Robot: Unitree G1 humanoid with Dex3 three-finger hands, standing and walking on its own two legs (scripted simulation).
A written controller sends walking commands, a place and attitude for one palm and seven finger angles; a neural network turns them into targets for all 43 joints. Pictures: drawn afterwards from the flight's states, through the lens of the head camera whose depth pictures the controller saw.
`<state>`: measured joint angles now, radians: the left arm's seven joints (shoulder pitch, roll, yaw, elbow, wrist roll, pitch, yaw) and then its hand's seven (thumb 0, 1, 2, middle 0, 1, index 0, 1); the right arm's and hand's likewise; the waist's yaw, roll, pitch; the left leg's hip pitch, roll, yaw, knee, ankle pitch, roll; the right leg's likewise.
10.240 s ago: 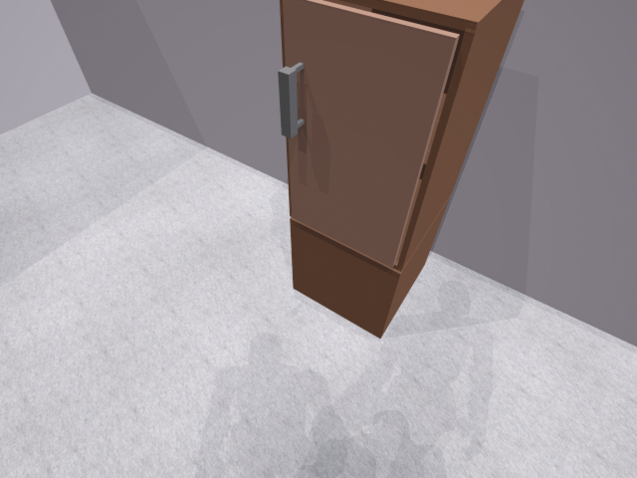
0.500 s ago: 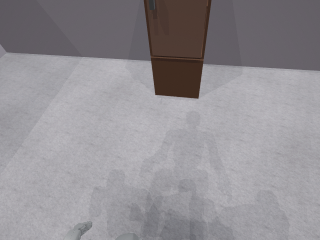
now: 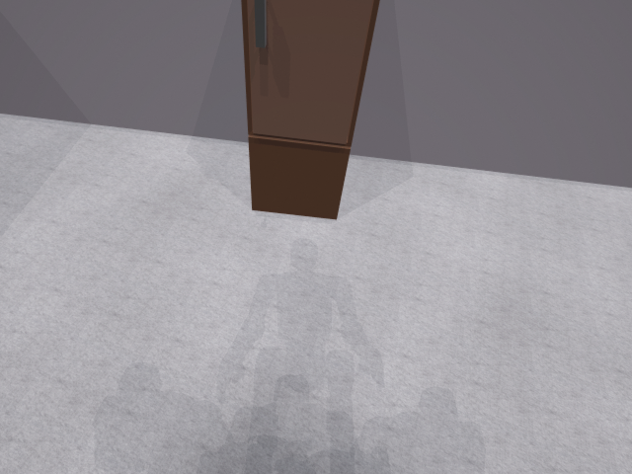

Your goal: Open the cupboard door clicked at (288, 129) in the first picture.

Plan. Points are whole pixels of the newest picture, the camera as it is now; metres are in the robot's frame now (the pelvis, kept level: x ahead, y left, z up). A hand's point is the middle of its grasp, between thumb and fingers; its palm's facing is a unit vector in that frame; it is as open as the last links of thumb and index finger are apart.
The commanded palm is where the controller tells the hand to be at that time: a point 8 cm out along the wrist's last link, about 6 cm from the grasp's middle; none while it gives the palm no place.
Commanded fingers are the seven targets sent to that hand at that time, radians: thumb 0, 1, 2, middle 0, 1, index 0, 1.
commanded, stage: take the last steps up to it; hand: left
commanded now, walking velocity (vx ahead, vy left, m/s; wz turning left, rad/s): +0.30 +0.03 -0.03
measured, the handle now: (261, 15) +1.20 +0.23 +0.06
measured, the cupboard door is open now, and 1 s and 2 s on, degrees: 0 0 0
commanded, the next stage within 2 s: come to a stop and stand still in 1.76 s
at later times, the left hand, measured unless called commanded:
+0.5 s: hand out of the picture +0.15 +0.14 -0.15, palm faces +0.04 -0.97 -0.23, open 7.1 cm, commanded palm none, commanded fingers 0.00 0.90 0.90 -0.20 -0.30 -0.20 -0.30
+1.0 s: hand (184, 400) +0.25 +0.22 -0.19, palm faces +0.07 -0.99 -0.16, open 7.4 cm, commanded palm none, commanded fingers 0.00 0.90 0.90 -0.20 -0.30 -0.20 -0.30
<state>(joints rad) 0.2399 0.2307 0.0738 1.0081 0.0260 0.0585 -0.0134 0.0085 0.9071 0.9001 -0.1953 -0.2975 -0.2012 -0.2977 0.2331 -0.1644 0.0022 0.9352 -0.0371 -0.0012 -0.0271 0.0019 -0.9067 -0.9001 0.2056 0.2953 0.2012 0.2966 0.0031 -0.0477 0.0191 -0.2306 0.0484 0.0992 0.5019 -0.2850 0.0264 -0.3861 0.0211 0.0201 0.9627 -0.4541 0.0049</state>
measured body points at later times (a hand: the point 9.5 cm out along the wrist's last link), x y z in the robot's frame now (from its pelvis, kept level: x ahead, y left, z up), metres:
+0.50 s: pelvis +0.10 -0.05 +0.01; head +0.11 -0.07 +0.46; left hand +0.15 +0.19 -0.13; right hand +0.06 -0.28 -0.16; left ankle +0.11 +0.09 -0.67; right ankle +0.07 -0.14 -0.74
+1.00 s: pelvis +0.27 +0.04 -0.01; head +0.29 +0.06 +0.44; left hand +0.25 +0.27 -0.17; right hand +0.35 -0.19 -0.15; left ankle +0.33 +0.12 -0.74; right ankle +0.24 -0.09 -0.66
